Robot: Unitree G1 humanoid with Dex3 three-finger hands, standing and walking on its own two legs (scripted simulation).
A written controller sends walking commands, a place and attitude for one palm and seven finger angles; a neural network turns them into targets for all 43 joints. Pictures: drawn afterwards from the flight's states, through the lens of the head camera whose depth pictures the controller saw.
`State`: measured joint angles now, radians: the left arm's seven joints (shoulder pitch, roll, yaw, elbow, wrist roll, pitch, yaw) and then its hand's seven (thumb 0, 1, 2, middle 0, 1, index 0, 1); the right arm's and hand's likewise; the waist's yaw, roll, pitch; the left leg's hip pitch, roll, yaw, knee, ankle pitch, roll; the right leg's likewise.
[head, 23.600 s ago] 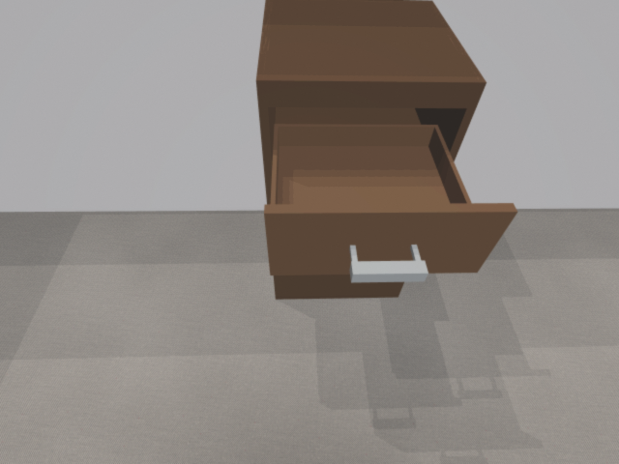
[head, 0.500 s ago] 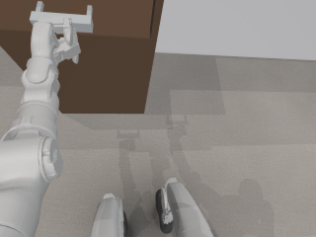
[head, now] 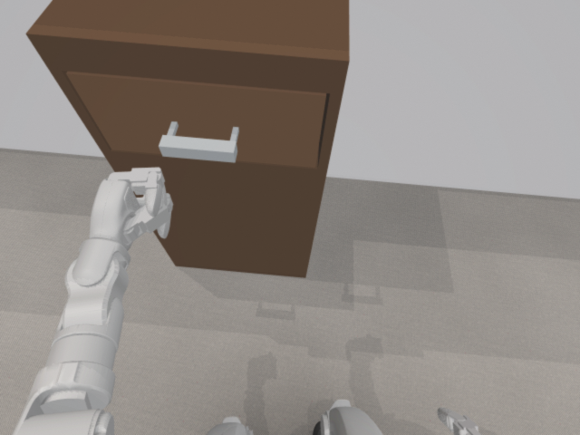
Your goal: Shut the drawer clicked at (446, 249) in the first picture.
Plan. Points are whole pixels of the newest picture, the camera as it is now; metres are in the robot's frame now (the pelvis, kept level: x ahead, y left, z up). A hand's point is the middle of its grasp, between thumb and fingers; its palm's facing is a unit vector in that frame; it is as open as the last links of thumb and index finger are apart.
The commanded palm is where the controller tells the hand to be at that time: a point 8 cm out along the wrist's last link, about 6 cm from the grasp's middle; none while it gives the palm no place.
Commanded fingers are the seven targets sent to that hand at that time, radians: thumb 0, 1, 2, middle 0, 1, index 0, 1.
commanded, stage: draw the hand back to the body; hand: left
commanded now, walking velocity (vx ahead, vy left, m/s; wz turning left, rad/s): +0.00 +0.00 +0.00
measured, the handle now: (201, 139) +0.59 +0.14 -0.01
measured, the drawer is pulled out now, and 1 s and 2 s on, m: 0.00 0.00 0.00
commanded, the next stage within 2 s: step back with the hand held close in 1.02 s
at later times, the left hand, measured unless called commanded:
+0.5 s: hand (58, 279) +0.27 +0.21 +0.15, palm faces +0.25 -0.92 -0.29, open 3.3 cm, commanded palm +0.22 +0.26 +0.17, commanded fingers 0.00 0.90 0.90 -1.40 -1.60 -1.40 -1.60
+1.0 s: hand out of the picture +0.17 +0.25 +0.22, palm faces +0.44 -0.80 -0.40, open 3.3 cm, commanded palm +0.13 +0.28 +0.23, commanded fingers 0.00 0.90 0.90 -1.40 -1.60 -1.40 -1.60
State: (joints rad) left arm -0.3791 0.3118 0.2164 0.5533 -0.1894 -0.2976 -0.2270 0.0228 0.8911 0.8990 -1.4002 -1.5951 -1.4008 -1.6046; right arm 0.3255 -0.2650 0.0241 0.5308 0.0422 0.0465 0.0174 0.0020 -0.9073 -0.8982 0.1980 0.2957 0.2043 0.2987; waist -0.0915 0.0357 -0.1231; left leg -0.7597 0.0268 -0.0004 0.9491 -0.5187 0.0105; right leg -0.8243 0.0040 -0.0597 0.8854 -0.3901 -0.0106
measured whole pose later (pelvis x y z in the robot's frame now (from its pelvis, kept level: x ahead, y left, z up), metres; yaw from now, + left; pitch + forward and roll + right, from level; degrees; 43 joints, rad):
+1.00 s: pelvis +0.00 +0.00 +0.06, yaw +1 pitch -5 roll -1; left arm 0.52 0.33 0.29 -0.46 -0.05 -0.08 0.11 0.02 0.89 0.90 -1.41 -1.59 -1.41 -1.60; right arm 0.22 -0.24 0.03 0.62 0.00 -0.11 -0.08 0.01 -0.91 -0.90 0.20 0.30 0.20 0.30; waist 0.07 0.08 0.01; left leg -0.04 0.01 0.00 0.45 -0.32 0.01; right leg -0.12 0.00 -0.06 0.44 -0.23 -0.01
